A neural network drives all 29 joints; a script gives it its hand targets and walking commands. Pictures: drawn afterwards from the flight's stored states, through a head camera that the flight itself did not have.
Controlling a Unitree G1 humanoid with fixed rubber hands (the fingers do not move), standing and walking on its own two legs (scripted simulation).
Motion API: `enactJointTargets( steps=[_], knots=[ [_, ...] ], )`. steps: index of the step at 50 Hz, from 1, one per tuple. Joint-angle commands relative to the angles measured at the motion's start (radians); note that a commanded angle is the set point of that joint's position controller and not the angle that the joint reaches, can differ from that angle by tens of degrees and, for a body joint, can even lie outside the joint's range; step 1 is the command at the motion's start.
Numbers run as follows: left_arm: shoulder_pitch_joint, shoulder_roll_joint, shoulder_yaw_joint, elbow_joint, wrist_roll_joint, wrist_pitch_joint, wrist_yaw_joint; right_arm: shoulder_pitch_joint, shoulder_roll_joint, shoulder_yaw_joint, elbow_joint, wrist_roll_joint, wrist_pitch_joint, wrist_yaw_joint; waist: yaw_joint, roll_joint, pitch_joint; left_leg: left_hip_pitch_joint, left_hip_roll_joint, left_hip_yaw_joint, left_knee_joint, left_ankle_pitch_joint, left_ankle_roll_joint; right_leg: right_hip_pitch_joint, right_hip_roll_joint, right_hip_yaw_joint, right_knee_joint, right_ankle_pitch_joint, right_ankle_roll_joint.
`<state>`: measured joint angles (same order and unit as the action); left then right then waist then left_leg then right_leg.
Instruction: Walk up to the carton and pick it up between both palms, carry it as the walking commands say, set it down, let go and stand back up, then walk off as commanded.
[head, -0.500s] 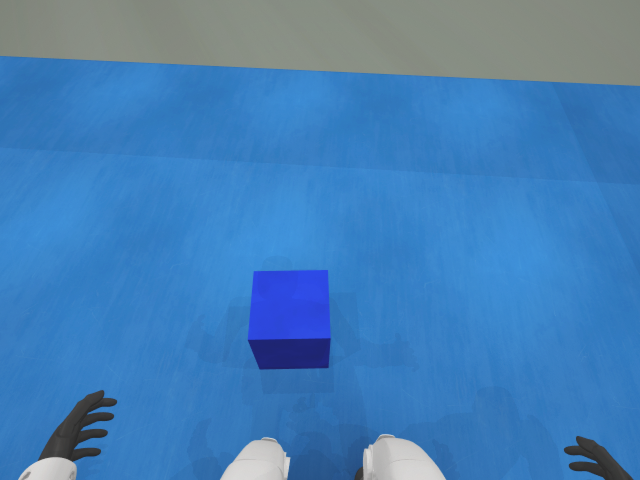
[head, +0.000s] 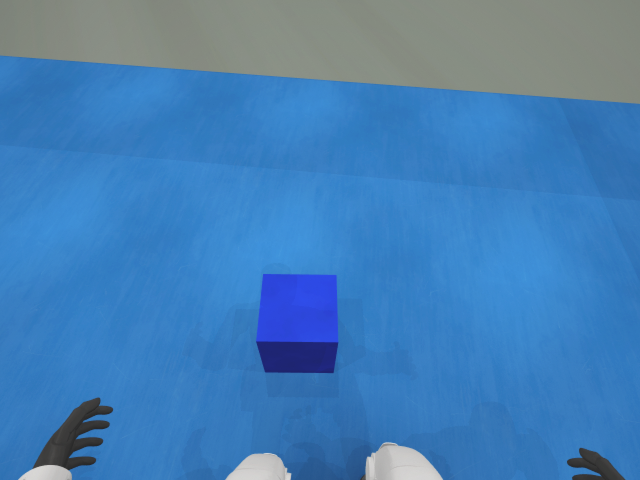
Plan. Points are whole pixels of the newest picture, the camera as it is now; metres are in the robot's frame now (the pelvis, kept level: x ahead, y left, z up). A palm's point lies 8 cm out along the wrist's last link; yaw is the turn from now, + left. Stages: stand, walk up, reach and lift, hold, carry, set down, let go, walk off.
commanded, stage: walk up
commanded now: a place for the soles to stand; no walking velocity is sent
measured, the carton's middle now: (299, 325) +0.56 +0.07 -0.62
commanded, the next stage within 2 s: none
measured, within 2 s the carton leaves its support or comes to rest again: neither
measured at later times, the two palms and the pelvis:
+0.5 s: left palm (66, 467) +0.13 +0.32 -0.07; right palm out of the picture +0.10 -0.35 -0.07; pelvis +0.00 -0.01 +0.00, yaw +0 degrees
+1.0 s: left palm (65, 469) +0.13 +0.31 -0.06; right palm out of the picture +0.09 -0.35 -0.07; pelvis +0.00 -0.01 +0.00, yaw +1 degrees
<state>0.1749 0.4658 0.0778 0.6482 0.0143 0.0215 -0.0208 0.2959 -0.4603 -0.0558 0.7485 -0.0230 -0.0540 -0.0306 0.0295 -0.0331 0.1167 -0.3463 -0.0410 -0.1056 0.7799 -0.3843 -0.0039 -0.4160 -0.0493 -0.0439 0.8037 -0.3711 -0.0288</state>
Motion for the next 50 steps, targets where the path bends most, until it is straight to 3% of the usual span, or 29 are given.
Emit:
enactJointTargets(
  steps=[1, 5, 7, 9, 11, 15, 16, 17, 19, 21, 22, 23, 24, 25, 26, 28, 30, 32, 33, 35, 36, 38, 39, 42, 44, 46, 47, 48, 50],
  knots=[
    [-0.004, 0.185, 0.058, 0.006, 0.003, -0.039, 0.005, -0.011, -0.221, -0.036, -0.043, 0.004, -0.024, -0.016, 0.038, -0.021, -0.118, -0.209, 0.09, -0.194, -0.128, 0.2, 0.109, 0.237, -0.072, 0.182, -0.204, -0.004, -0.078],
    [-0.034, 0.224, 0.058, 0.007, 0.006, -0.033, 0.003, 0.055, -0.205, -0.034, -0.017, 0.019, -0.016, -0.009, -0.015, -0.073, -0.125, -0.042, 0.008, 0.014, 0.002, 0.067, 0.06, 0.112, -0.202, 0.253, -0.304, -0.07, -0.161],
    [-0.077, 0.192, 0.05, -0.001, 0.012, -0.022, 0.003, 0.087, -0.211, -0.045, -0.016, 0.002, -0.025, -0.007, -0.035, -0.018, -0.095, -0.065, 0.058, -0.092, -0.129, 0.01, 0.099, 0.056, -0.129, 0.178, -0.224, -0.17, -0.099],
    [-0.063, 0.139, 0.042, 0.001, 0.002, -0.012, -0.001, 0.054, -0.274, -0.056, -0.023, -0.001, -0.036, -0.009, -0.015, 0.131, -0.068, -0.081, 0.188, -0.422, -0.303, -0.017, 0.176, -0.009, 0.009, 0.078, -0.001, -0.153, -0.028],
    [-0.031, 0.164, 0.062, 0.022, 0.005, -0.017, 0.0, 0.011, -0.298, -0.059, -0.038, -0.006, -0.032, -0.013, 0.007, 0.116, -0.047, -0.106, 0.229, -0.479, -0.3, 0.036, 0.212, 0.036, 0.044, 0.092, -0.001, -0.164, -0.023],
    [0.022, 0.189, 0.059, 0.024, 0.004, -0.038, 0.005, -0.009, -0.218, -0.038, -0.054, 0.012, -0.031, -0.007, 0.031, 0.048, -0.151, -0.117, 0.126, -0.23, -0.147, 0.273, 0.121, 0.204, -0.052, 0.162, -0.175, 0.008, -0.066],
    [0.014, 0.184, 0.064, 0.015, 0.005, -0.043, 0.006, -0.017, -0.188, -0.027, -0.04, 0.011, -0.027, -0.005, 0.035, 0.032, -0.145, -0.171, 0.075, -0.153, -0.092, 0.25, 0.085, 0.259, -0.099, 0.225, -0.242, 0.035, -0.084],
    [0.032, 0.214, 0.065, 0.023, 0.008, -0.044, 0.008, 0.005, -0.166, -0.023, -0.04, 0.024, -0.026, -0.007, 0.018, -0.014, -0.196, -0.126, 0.015, -0.045, 0.045, 0.21, 0.063, 0.275, -0.172, 0.289, -0.28, 0.059, -0.152],
    [-0.024, 0.217, 0.055, 0.002, 0.005, -0.042, 0.006, 0.047, -0.178, -0.032, -0.022, 0.025, -0.017, -0.014, -0.02, -0.047, -0.165, -0.068, 0.005, 0.036, 0.06, 0.059, 0.054, 0.207, -0.244, 0.306, -0.265, 0.17, -0.211],
    [-0.04, 0.195, 0.039, -0.006, 0.007, -0.032, 0.003, 0.088, -0.192, -0.039, -0.016, 0.009, -0.025, -0.008, -0.037, -0.076, -0.136, 0.019, 0.013, 0.006, -0.047, 0.068, 0.064, 0.091, -0.197, 0.234, -0.248, 0.108, -0.137],
    [-0.044, 0.17, 0.038, 0.001, 0.004, -0.03, 0.005, 0.056, -0.198, -0.041, -0.024, 0.005, -0.03, -0.009, -0.018, -0.018, -0.094, 0.004, 0.049, -0.061, -0.093, 0.123, 0.074, 0.049, -0.145, 0.174, -0.207, 0.071, -0.11],
    [-0.037, 0.164, 0.04, -0.014, 0.004, -0.026, 0.003, 0.058, -0.216, -0.052, -0.029, -0.004, -0.032, -0.011, -0.021, 0.003, -0.12, -0.024, 0.101, -0.19, -0.145, 0.134, 0.114, 0.048, -0.101, 0.147, -0.129, 0.03, -0.074],
    [-0.049, 0.16, 0.042, -0.01, 0.0, -0.016, 0.002, 0.043, -0.256, -0.052, -0.028, -0.005, -0.035, -0.01, -0.006, 0.09, -0.131, -0.045, 0.153, -0.296, -0.218, 0.151, 0.149, 0.056, -0.022, 0.088, -0.045, -0.055, -0.036],
    [-0.034, 0.134, 0.041, -0.011, -0.002, -0.015, 0.0, 0.017, -0.273, -0.06, -0.026, -0.003, -0.035, -0.011, 0.009, 0.132, -0.106, -0.035, 0.187, -0.382, -0.241, 0.168, 0.181, 0.019, 0.015, 0.091, -0.003, -0.062, -0.032],
    [-0.026, 0.141, 0.048, 0.004, 0.002, -0.019, 0.004, 0.006, -0.265, -0.057, -0.03, 0.004, -0.033, -0.015, 0.013, 0.106, -0.106, -0.068, 0.21, -0.391, -0.24, 0.198, 0.215, 0.065, 0.027, 0.097, -0.019, -0.066, -0.028],
    [-0.006, 0.162, 0.049, 0.011, 0.005, -0.032, 0.004, -0.031, -0.234, -0.044, -0.039, 0.005, -0.026, -0.007, 0.03, 0.075, -0.08, -0.186, 0.151, -0.297, -0.185, 0.182, 0.148, 0.176, -0.012, 0.149, -0.153, -0.04, -0.051],
    [0.022, 0.2, 0.064, 0.029, 0.01, -0.047, 0.004, 0.01, -0.164, -0.022, -0.022, 0.018, -0.018, -0.008, 0.011, -0.052, -0.158, -0.177, 0.015, -0.045, 0.02, 0.138, 0.068, 0.267, -0.168, 0.303, -0.31, -0.027, -0.13],
    [-0.018, 0.223, 0.059, 0.016, 0.005, -0.046, 0.005, 0.02, -0.19, -0.035, -0.019, 0.022, -0.014, -0.014, -0.002, -0.06, -0.124, -0.098, 0.0, 0.069, 0.088, -0.033, 0.056, 0.155, -0.28, 0.347, -0.346, 0.017, -0.206],
    [-0.049, 0.207, 0.045, 0.016, 0.006, -0.039, 0.002, 0.064, -0.182, -0.031, -0.008, 0.024, -0.018, -0.009, -0.031, -0.103, -0.129, -0.044, -0.001, 0.059, 0.012, -0.107, 0.062, 0.113, -0.264, 0.302, -0.323, 0.039, -0.198],
    [-0.074, 0.192, 0.042, -0.004, 0.005, -0.026, 0.001, 0.101, -0.213, -0.045, -0.002, 0.004, -0.027, -0.008, -0.051, -0.053, -0.099, 0.02, 0.047, -0.04, -0.106, 0.031, 0.082, 0.016, -0.16, 0.192, -0.233, -0.064, -0.117],
    [-0.065, 0.154, 0.037, -0.005, 0.002, -0.021, 0.002, 0.068, -0.231, -0.048, -0.011, 0.001, -0.035, -0.008, -0.022, 0.044, -0.075, -0.016, 0.103, -0.19, -0.18, 0.078, 0.115, 0.007, -0.089, 0.134, -0.147, -0.052, -0.065],
    [-0.045, 0.149, 0.05, 0.005, 0.0, -0.015, 0.002, 0.033, -0.287, -0.056, -0.018, 0.001, -0.032, -0.01, 0.006, 0.098, -0.053, -0.113, 0.205, -0.439, -0.308, 0.036, 0.194, 0.031, 0.035, 0.095, -0.019, -0.141, -0.026],
    [-0.036, 0.15, 0.049, 0.008, -0.001, -0.018, 0.001, 0.011, -0.284, -0.06, -0.029, -0.001, -0.034, -0.01, 0.007, 0.097, -0.088, -0.1, 0.227, -0.435, -0.286, 0.045, 0.216, 0.063, 0.035, 0.098, -0.019, -0.152, -0.021],
    [-0.011, 0.141, 0.053, 0.015, 0.002, -0.03, -0.001, -0.035, -0.237, -0.049, -0.036, -0.003, -0.028, -0.006, 0.027, 0.117, -0.078, -0.171, 0.161, -0.303, -0.258, 0.067, 0.15, 0.149, -0.009, 0.13, -0.159, -0.116, -0.055],
    [-0.014, 0.186, 0.06, 0.005, 0.013, -0.047, 0.001, -0.004, -0.191, -0.034, -0.043, 0.008, -0.029, -0.008, 0.013, -0.004, -0.108, -0.203, 0.084, -0.166, -0.109, 0.22, 0.092, 0.234, -0.089, 0.21, -0.245, -0.022, -0.088],
    [-0.002, 0.195, 0.055, 0.013, 0.005, -0.041, 0.0, 0.002, -0.187, -0.031, -0.018, 0.014, -0.023, -0.005, 0.009, -0.014, -0.171, -0.115, -0.01, -0.003, 0.057, 0.093, 0.069, 0.196, -0.193, 0.295, -0.313, -0.04, -0.167],
    [-0.043, 0.215, 0.066, 0.01, 0.006, -0.043, 0.0, 0.061, -0.18, -0.031, -0.009, 0.017, -0.018, -0.005, -0.004, -0.096, -0.145, -0.124, -0.017, 0.039, 0.073, -0.015, 0.067, 0.177, -0.232, 0.297, -0.348, -0.153, -0.189],
    [-0.059, 0.223, 0.058, 0.001, 0.007, -0.041, 0.002, 0.059, -0.187, -0.038, -0.004, 0.016, -0.019, -0.006, -0.021, -0.086, -0.131, -0.075, -0.003, 0.056, 0.074, -0.059, 0.065, 0.116, -0.274, 0.337, -0.364, -0.125, -0.203],
    [-0.066, 0.195, 0.047, -0.01, 0.007, -0.03, -0.004, 0.103, -0.206, -0.043, 0.002, 0.006, -0.03, -0.003, -0.049, -0.081, -0.059, -0.003, 0.035, -0.013, -0.131, -0.038, 0.076, -0.007, -0.175, 0.205, -0.272, -0.151, -0.11]
  ],
)
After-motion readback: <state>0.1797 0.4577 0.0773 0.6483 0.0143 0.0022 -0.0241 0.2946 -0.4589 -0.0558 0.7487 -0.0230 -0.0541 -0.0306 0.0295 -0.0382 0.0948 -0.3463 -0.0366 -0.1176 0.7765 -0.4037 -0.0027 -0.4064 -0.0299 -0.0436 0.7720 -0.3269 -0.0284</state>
